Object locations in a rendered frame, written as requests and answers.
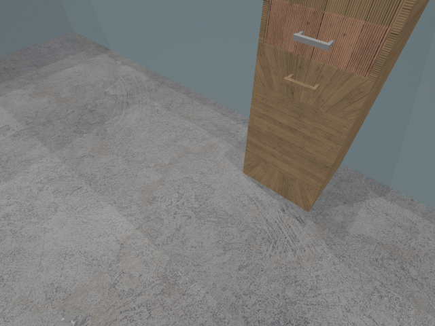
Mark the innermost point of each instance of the drawer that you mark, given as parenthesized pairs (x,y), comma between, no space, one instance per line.
(357,43)

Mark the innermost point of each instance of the robot left hand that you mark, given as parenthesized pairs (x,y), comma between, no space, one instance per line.
(76,319)

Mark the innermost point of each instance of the cabinet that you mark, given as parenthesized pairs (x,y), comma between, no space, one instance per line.
(297,140)

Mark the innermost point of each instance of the handle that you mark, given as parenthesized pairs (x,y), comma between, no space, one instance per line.
(299,84)
(311,41)

